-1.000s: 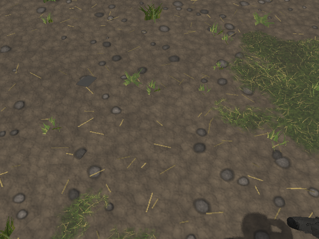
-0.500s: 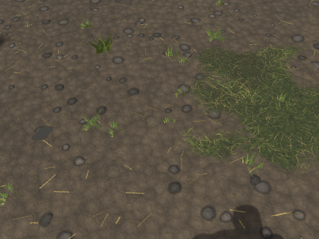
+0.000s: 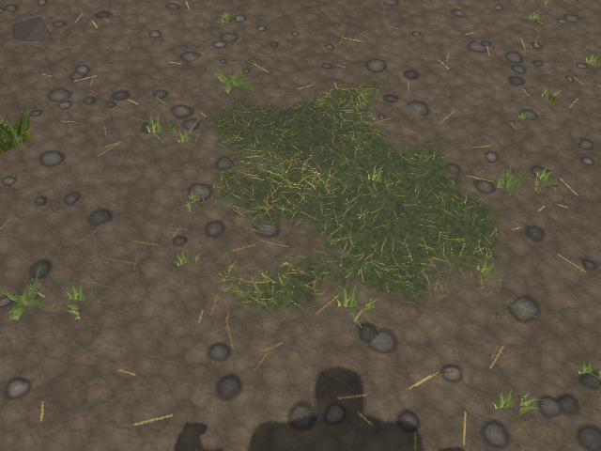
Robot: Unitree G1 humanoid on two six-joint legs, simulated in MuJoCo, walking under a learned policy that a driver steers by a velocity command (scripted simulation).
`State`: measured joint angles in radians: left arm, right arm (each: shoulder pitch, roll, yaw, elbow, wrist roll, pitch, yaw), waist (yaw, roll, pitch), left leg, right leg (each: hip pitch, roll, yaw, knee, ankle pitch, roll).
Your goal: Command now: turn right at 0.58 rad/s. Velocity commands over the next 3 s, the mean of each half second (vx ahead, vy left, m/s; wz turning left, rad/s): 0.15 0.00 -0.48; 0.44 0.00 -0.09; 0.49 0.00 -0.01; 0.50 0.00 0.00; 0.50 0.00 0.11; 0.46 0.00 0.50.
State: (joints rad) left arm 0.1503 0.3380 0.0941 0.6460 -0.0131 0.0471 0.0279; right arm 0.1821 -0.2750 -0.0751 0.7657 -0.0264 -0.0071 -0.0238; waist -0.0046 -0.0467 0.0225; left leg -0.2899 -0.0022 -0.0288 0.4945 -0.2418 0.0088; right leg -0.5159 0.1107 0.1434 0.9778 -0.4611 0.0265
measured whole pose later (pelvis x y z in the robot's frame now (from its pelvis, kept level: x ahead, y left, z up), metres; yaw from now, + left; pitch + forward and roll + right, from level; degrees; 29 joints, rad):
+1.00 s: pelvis +0.31 -0.07 +0.00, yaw -16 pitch +1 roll +1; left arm 0.28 0.30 0.05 0.74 -0.02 -0.06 0.01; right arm 0.24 -0.27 -0.05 0.81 0.00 -0.09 0.03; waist -0.01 -0.04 0.04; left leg -0.27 -0.06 0.06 0.40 -0.15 0.07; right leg -0.51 -0.09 0.05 1.15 -0.32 -0.02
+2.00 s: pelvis +0.85 -0.23 +0.00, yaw -15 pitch +1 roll +0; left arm 0.31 0.30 0.05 0.85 -0.02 -0.08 0.00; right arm 0.17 -0.28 -0.05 0.81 0.00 -0.08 0.04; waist 0.01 -0.03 0.04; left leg -0.36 -0.03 0.05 0.49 -0.16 0.06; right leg -0.37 -0.03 0.04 1.14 -0.39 -0.03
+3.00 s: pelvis +1.36 -0.32 -0.02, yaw +7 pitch +1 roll -2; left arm 0.23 0.30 0.07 0.88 -0.01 -0.05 0.01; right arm 0.09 -0.30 -0.08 0.70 0.00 -0.02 0.03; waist 0.03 0.01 0.09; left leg -0.50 -0.02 0.04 0.65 -0.16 0.10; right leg -0.18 -0.06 -0.10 1.03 -0.56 0.07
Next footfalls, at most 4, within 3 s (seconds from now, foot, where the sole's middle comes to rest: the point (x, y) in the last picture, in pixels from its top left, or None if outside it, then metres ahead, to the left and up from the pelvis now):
0.34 right None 0.00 -0.14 -0.78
0.82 left None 0.40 -0.01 -0.78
1.34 right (434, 386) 0.62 -0.32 -0.78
1.86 left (358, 261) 0.97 -0.17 -0.78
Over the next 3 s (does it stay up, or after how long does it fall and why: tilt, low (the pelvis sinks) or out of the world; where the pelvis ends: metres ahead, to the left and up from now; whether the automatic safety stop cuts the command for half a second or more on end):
stays up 1.36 -0.32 -0.02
